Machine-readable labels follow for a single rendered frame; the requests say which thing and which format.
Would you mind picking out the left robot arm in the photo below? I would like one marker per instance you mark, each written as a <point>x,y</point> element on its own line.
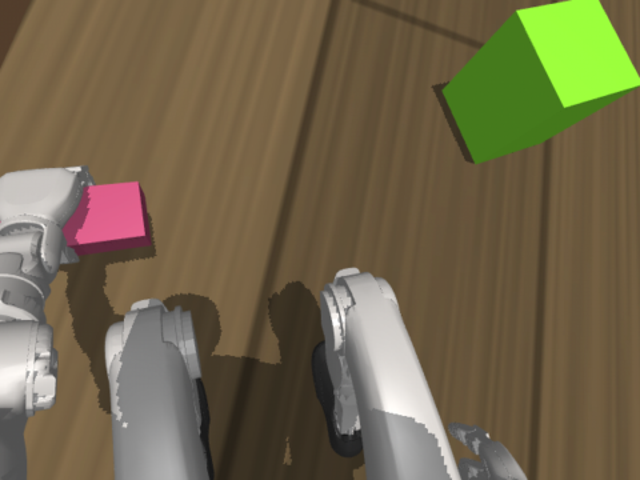
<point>30,255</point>

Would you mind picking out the right robot hand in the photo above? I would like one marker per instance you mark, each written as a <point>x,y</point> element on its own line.
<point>496,461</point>

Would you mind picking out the left robot hand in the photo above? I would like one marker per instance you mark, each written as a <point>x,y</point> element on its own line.
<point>50,193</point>

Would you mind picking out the right robot foot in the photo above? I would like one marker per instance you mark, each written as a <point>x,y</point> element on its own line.
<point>343,444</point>

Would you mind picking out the left robot foot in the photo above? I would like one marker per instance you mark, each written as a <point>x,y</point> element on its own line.
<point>204,428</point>

